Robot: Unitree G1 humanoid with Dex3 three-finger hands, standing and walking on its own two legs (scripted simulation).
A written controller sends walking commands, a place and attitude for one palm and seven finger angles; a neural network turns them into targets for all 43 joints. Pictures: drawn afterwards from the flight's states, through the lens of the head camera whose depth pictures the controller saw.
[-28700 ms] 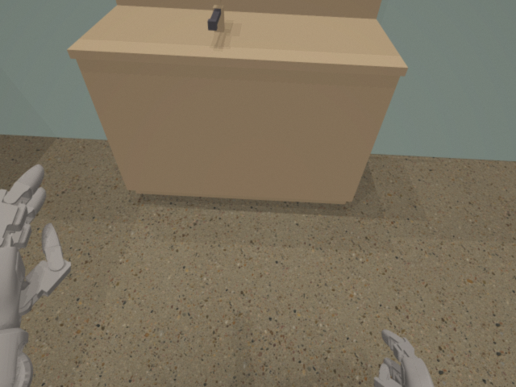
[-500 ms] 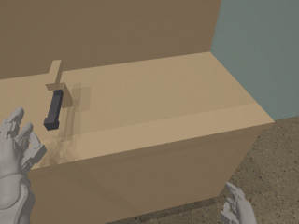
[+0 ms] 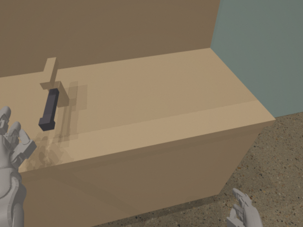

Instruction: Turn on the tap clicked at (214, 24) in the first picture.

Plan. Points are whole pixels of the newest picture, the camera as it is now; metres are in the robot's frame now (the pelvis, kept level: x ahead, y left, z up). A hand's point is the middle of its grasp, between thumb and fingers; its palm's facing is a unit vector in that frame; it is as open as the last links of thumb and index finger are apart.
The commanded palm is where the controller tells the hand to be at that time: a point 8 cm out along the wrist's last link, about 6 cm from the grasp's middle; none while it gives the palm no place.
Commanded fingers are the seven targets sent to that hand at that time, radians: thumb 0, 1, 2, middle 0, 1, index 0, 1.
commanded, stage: reach beside the lever's end, fingers flat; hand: left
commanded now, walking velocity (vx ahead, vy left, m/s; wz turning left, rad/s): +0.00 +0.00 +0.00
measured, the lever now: (47, 123) +0.33 +0.33 +0.11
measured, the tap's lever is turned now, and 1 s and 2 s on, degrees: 0 0 0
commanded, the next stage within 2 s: push the lever round in 1.46 s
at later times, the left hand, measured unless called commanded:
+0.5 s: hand (29, 132) +0.29 +0.35 +0.11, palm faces +0.58 -0.81 -0.11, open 7.8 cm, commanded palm +0.25 +0.39 +0.11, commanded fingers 0.00 0.90 0.90 -0.15 -0.15 -0.15 -0.15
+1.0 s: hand (23, 137) +0.27 +0.36 +0.11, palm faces +0.60 -0.80 -0.11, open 7.8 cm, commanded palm +0.24 +0.39 +0.10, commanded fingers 0.00 0.90 0.90 -0.15 -0.15 -0.15 -0.15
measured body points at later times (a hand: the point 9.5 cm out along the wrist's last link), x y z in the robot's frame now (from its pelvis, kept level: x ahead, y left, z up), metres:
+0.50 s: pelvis +0.00 +0.00 +0.00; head +0.03 -0.01 +0.45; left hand +0.26 +0.39 +0.12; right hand +0.15 -0.26 -0.11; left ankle +0.00 +0.14 -0.73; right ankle +0.02 -0.11 -0.73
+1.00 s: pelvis +0.01 +0.01 +0.00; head +0.03 -0.01 +0.45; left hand +0.24 +0.40 +0.12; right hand +0.16 -0.24 -0.10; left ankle +0.00 +0.14 -0.73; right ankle +0.02 -0.11 -0.73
